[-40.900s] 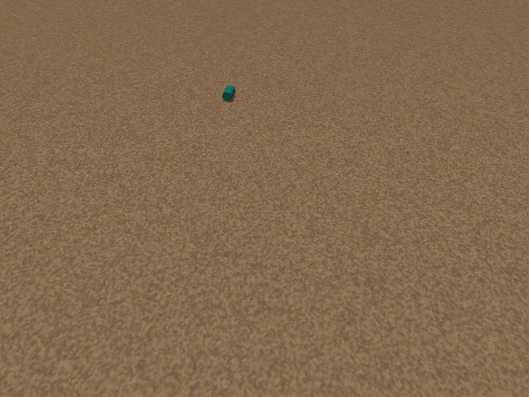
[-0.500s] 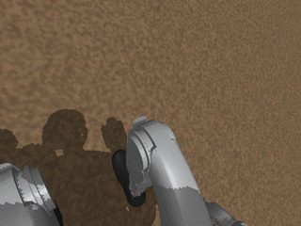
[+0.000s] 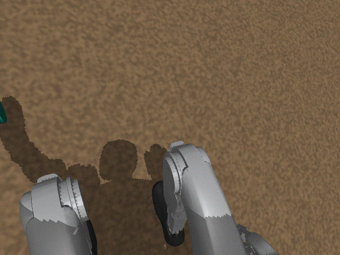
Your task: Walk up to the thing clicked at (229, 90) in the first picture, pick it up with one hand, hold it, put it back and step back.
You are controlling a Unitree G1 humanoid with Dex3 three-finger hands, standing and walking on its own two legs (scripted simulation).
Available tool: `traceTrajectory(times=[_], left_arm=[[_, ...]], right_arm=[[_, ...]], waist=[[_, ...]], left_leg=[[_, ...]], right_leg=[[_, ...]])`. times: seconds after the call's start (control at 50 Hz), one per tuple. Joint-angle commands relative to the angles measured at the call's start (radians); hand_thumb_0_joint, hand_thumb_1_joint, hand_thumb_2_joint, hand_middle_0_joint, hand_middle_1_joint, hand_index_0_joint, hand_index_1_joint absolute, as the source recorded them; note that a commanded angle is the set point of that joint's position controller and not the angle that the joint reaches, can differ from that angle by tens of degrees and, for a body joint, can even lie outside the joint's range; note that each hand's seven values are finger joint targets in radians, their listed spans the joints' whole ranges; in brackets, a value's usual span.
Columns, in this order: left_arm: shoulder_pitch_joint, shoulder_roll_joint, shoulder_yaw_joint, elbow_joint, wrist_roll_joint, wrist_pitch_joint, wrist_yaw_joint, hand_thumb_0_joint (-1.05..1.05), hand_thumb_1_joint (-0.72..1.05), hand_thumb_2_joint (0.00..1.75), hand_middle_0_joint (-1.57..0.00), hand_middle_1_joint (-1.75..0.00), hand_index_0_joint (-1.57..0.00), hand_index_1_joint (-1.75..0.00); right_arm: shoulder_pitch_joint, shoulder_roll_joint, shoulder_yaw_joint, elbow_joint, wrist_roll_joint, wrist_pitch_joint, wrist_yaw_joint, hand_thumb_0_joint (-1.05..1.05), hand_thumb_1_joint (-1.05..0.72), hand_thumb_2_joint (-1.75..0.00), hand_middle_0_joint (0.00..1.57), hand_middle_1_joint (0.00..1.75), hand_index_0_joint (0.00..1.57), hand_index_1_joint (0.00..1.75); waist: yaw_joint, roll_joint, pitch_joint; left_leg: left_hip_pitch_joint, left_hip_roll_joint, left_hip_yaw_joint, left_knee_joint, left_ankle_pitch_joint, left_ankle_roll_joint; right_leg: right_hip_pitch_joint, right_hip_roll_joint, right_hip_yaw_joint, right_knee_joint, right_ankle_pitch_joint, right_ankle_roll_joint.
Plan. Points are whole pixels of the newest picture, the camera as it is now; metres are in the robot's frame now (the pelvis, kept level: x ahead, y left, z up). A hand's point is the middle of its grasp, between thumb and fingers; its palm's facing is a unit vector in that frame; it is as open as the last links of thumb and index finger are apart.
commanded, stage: settle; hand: left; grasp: from above
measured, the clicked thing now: out of the picture +0.47 +0.34 -0.21
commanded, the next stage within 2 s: lift in 0.30 s
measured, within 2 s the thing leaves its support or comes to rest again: neither
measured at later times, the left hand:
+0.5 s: hand out of the picture +0.45 +0.33 -0.12, palm faces -0.41 -0.08 -0.91, open 9.6 cm
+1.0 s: hand out of the picture +0.39 +0.33 +0.01, palm faces -0.43 -0.11 -0.90, open 9.6 cm
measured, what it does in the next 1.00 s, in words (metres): rises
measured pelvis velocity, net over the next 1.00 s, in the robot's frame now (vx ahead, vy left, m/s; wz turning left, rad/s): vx -0.01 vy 0.00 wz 0.11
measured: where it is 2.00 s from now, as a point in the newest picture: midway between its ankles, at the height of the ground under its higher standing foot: (132, 243)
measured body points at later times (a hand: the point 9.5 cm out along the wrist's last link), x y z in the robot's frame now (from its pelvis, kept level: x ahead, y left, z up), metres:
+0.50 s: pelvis -0.01 +0.00 +0.02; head +0.22 +0.08 +0.40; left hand +0.47 +0.33 -0.07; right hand +0.05 -0.28 -0.07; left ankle +0.06 +0.12 -0.29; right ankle +0.11 -0.13 -0.29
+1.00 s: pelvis -0.01 +0.00 +0.12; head +0.17 +0.06 +0.52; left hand +0.41 +0.33 +0.07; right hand +0.12 -0.27 +0.00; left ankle +0.06 +0.12 -0.29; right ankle +0.11 -0.13 -0.29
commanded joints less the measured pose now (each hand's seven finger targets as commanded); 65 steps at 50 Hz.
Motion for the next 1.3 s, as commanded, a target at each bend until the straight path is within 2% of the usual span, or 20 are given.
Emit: traceTrajectory(times=[0.0, 0.04, 0.06, 0.08, 0.1, 0.16, 0.34, 0.4, 0.56, 0.66, 0.7, 0.74, 0.78, 0.92, 0.98, 1.02, 1.08, 1.12, 1.18, 1.28], left_arm=[[-0.324, 0.211, 0.0, -0.183, -0.03, -0.005, -0.021, 0.0, 0.8, 0.53, -1.19, -0.39, -1.19, -0.4], [-0.328, 0.273, 0.041, -0.188, -0.033, -0.017, -0.045, 0.0, 0.77, 0.55, -1.19, -0.37, -1.17, -0.39], [-0.344, 0.209, -0.004, -0.196, -0.035, -0.025, -0.063, 0.0, 0.77, 0.53, -1.19, -0.35, -1.17, -0.37], [-0.366, 0.234, 0.017, -0.216, -0.03, -0.036, -0.064, 0.0, 0.78, 0.55, -1.2, -0.37, -1.18, -0.38], [-0.38, 0.193, -0.021, -0.219, -0.028, -0.044, -0.073, 0.0, 0.77, 0.53, -1.19, -0.36, -1.18, -0.38], [-0.347, 0.273, 0.021, -0.201, -0.018, -0.063, -0.074, 0.0, 0.72, 0.48, -1.14, -0.34, -1.13, -0.35], [-0.401, 0.27, 0.032, -0.279, 0.003, -0.066, -0.052, 0.0, 0.76, 0.51, -1.18, -0.4, -1.18, -0.41], [-0.366, 0.249, 0.022, -0.269, 0.0, -0.046, -0.064, 0.0, 0.67, 0.52, -1.12, -0.28, -1.09, -0.29], [-0.324, 0.206, 0.01, -0.38, -0.072, 0.003, -0.159, 0.0, 0.86, 0.54, -1.23, -0.39, -1.23, -0.39], [-0.249, 0.167, -0.008, -0.461, -0.1, -0.002, -0.213, 0.0, 0.83, 0.55, -1.21, -0.38, -1.21, -0.39], [-0.232, 0.198, 0.018, -0.536, -0.11, -0.006, -0.225, 0.0, 0.82, 0.55, -1.2, -0.38, -1.2, -0.38], [-0.203, 0.136, -0.016, -0.581, -0.132, -0.01, -0.243, 0.0, 0.82, 0.56, -1.21, -0.39, -1.2, -0.4], [-0.145, 0.165, 0.01, -0.578, -0.128, 0.0, -0.245, 0.0, 0.83, 0.57, -1.21, -0.39, -1.2, -0.4], [-0.063, 0.096, -0.017, -0.724, -0.171, 0.037, -0.262, 0.0, 0.83, 0.58, -1.21, -0.38, -1.2, -0.39], [-0.027, 0.081, -0.015, -0.801, -0.192, 0.058, -0.266, 0.0, 0.86, 0.57, -1.21, -0.41, -1.21, -0.41], [0.006, 0.025, -0.047, -0.827, -0.214, 0.071, -0.275, 0.0, 0.87, 0.56, -1.22, -0.4, -1.22, -0.4], [0.053, 0.035, -0.035, -0.861, -0.222, 0.091, -0.283, 0.0, 0.85, 0.58, -1.2, -0.41, -1.2, -0.41], [0.059, 0.001, -0.062, -0.895, -0.232, 0.1, -0.291, 0.0, 0.87, 0.6, -1.21, -0.42, -1.21, -0.42], [0.121, 0.002, -0.057, -0.914, -0.234, 0.114, -0.296, 0.0, 0.87, 0.56, -1.21, -0.4, -1.21, -0.4], [0.216, -0.054, -0.083, -0.92, -0.241, 0.134, -0.31, 0.0, 0.87, 0.59, -1.21, -0.42, -1.21, -0.42]], right_arm=[[0.226, -0.278, -0.103, 0.006, 0.02, 0.025, -0.025, 0.0, -0.91, -0.9, 0.2, 0.3, 0.2, 0.3], [0.24, -0.286, -0.112, 0.002, 0.024, 0.038, -0.038, 0.0, -0.91, -0.9, 0.2, 0.3, 0.2, 0.3], [0.227, -0.277, -0.109, -0.019, 0.026, 0.042, -0.042, 0.0, -0.9, -0.9, 0.2, 0.3, 0.2, 0.3], [0.227, -0.271, -0.11, -0.005, 0.024, 0.048, -0.05, 0.0, -0.91, -0.9, 0.2, 0.3, 0.2, 0.3], [0.223, -0.256, -0.106, -0.01, 0.029, 0.052, -0.056, 0.0, -0.91, -0.9, 0.2, 0.3, 0.2, 0.3], [0.213, -0.258, -0.115, -0.018, 0.031, 0.066, -0.076, 0.0, -0.9, -0.9, 0.2, 0.3, 0.2, 0.3], [0.224, -0.24, -0.135, -0.009, 0.046, 0.1, -0.111, 0.0, -0.93, -0.91, 0.2, 0.3, 0.2, 0.3], [0.239, -0.231, -0.144, -0.006, 0.056, 0.104, -0.114, 0.0, -0.89, -0.89, 0.2, 0.3, 0.2, 0.3], [0.252, -0.215, -0.18, -0.019, 0.089, 0.134, -0.131, 0.0, -0.91, -0.91, 0.2, 0.3, 0.2, 0.3], [0.253, -0.197, -0.193, -0.039, 0.104, 0.151, -0.152, 0.0, -0.91, -0.91, 0.2, 0.3, 0.2, 0.3], [0.246, -0.2, -0.207, -0.047, 0.117, 0.159, -0.165, 0.0, -0.91, -0.9, 0.2, 0.3, 0.2, 0.3], [0.241, -0.187, -0.208, -0.062, 0.122, 0.161, -0.17, 0.0, -0.91, -0.9, 0.2, 0.3, 0.2, 0.3], [0.237, -0.192, -0.214, -0.063, 0.131, 0.166, -0.181, 0.0, -0.91, -0.9, 0.2, 0.3, 0.2, 0.3], [0.192, -0.172, -0.228, -0.096, 0.157, 0.176, -0.21, 0.0, -0.9, -0.9, 0.2, 0.3, 0.2, 0.3], [0.18, -0.157, -0.235, -0.105, 0.164, 0.177, -0.228, 0.0, -0.9, -0.9, 0.2, 0.3, 0.2, 0.3], [0.169, -0.14, -0.231, -0.106, 0.169, 0.177, -0.239, 0.0, -0.9, -0.9, 0.2, 0.3, 0.2, 0.3], [0.154, -0.132, -0.236, -0.101, 0.176, 0.179, -0.258, 0.0, -0.89, -0.9, 0.2, 0.3, 0.2, 0.3], [0.141, -0.121, -0.232, -0.1, 0.18, 0.177, -0.27, 0.0, -0.89, -0.9, 0.2, 0.3, 0.2, 0.3], [0.121, -0.111, -0.229, -0.101, 0.19, 0.179, -0.286, 0.0, -0.89, -0.9, 0.2, 0.3, 0.2, 0.3], [0.109, -0.087, -0.22, -0.088, 0.2, 0.177, -0.309, 0.0, -0.89, -0.9, 0.2, 0.3, 0.2, 0.3]], waist=[[-0.036, 0.35, -0.675], [-0.035, 0.314, -0.655], [-0.037, 0.3, -0.642], [-0.04, 0.313, -0.67], [-0.035, 0.317, -0.674], [-0.004, 0.305, -0.672], [0.015, 0.372, -0.766], [0.031, 0.386, -0.782], [0.065, 0.374, -0.843], [0.079, 0.292, -0.821], [0.107, 0.298, -0.856], [0.101, 0.301, -0.844], [0.12, 0.278, -0.822], [0.147, 0.294, -0.835], [0.154, 0.261, -0.852], [0.143, 0.233, -0.815], [0.161, 0.205, -0.818], [0.16, 0.222, -0.79], [0.179, 0.195, -0.763], [0.19, 0.15, -0.721]], left_leg=[[0.506, -0.01, 0.109, -0.286, 0.251, 0.024], [0.466, -0.014, 0.117, -0.284, 0.214, 0.029], [0.47, -0.019, 0.118, -0.283, 0.207, 0.027], [0.477, -0.016, 0.12, -0.285, 0.202, 0.027], [0.485, -0.02, 0.121, -0.293, 0.181, 0.024], [0.468, -0.028, 0.132, -0.306, 0.136, 0.023], [0.567, -0.026, 0.149, -0.344, 0.213, 0.02], [0.601, -0.023, 0.146, -0.383, 0.203, 0.02], [0.664, -0.023, 0.147, -0.467, 0.208, 0.027], [0.654, -0.026, 0.164, -0.498, 0.196, 0.035], [0.695, -0.027, 0.154, -0.53, 0.192, 0.034], [0.719, -0.021, 0.149, -0.564, 0.176, 0.033], [0.741, -0.022, 0.137, -0.601, 0.152, 0.033], [0.895, -0.008, 0.096, -0.763, 0.095, 0.026], [0.948, -0.012, 0.112, -0.808, 0.111, 0.03], [0.963, -0.013, 0.13, -0.837, 0.127, 0.032], [1.035, -0.011, 0.141, -0.887, 0.168, 0.032], [1.077, -0.007, 0.137, -0.943, 0.156, 0.03], [1.155, -0.005, 0.137, -1.026, 0.154, 0.028], [1.288, -0.006, 0.154, -1.123, 0.251, 0.028]], right_leg=[[0.362, 0.041, -0.085, -0.218, 0.258, -0.083], [0.386, 0.037, -0.074, -0.231, 0.218, -0.081], [0.368, 0.036, -0.072, -0.239, 0.203, -0.087], [0.382, 0.036, -0.072, -0.239, 0.201, -0.084], [0.37, 0.037, -0.068, -0.242, 0.179, -0.088], [0.378, 0.037, -0.054, -0.261, 0.114, -0.091], [0.378, 0.026, -0.046, -0.264, 0.202, -0.094], [0.385, 0.025, -0.045, -0.273, 0.198, -0.094], [0.422, 0.016, -0.026, -0.318, 0.211, -0.093], [0.497, 0.016, -0.003, -0.39, 0.19, -0.09], [0.501, 0.011, 0.002, -0.405, 0.187, -0.09], [0.513, 0.01, 0.004, -0.428, 0.181, -0.087], [0.517, 0.007, 0.007, -0.453, 0.162, -0.085], [0.594, 0.013, 0.008, -0.538, 0.144, -0.077], [0.683, 0.01, 0.021, -0.609, 0.153, -0.073], [0.736, 0.011, 0.029, -0.67, 0.161, -0.069], [0.82, 0.01, 0.042, -0.738, 0.183, -0.066], [0.863, 0.011, 0.045, -0.779, 0.18, -0.066], [0.952, 0.014, 0.049, -0.856, 0.176, -0.064], [1.097, 0.018, 0.065, -0.983, 0.234, -0.065]])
